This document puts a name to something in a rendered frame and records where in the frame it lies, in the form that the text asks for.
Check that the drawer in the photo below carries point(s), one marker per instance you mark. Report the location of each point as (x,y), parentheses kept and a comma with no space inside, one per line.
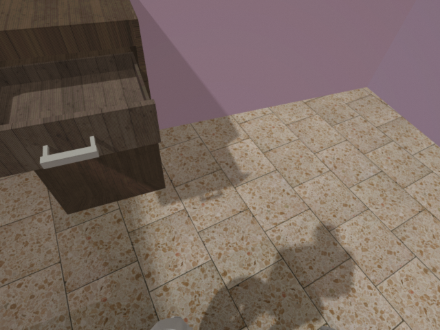
(63,103)

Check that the handle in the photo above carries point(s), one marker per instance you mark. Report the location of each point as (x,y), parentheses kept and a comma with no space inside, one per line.
(68,157)

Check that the cabinet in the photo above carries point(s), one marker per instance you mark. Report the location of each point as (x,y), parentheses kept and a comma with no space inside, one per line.
(38,31)

